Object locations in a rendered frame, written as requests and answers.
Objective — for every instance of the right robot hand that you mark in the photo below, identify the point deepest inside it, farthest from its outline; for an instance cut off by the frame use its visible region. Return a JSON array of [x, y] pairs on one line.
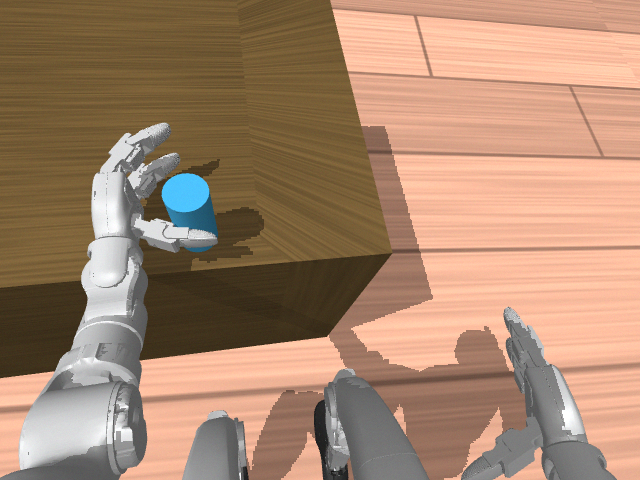
[[552, 413]]

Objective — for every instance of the right robot arm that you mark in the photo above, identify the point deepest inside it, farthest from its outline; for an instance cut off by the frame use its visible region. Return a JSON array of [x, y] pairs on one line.
[[574, 460]]

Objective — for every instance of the left robot arm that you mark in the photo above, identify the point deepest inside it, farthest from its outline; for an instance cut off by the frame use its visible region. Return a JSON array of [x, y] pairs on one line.
[[87, 423]]

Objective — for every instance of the right robot foot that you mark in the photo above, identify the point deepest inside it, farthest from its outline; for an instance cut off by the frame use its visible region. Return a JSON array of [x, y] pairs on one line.
[[322, 443]]

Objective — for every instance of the can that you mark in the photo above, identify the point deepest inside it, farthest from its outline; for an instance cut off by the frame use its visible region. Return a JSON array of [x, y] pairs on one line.
[[188, 202]]

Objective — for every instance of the left robot hand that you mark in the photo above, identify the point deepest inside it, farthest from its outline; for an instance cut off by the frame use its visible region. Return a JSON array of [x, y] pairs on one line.
[[115, 204]]

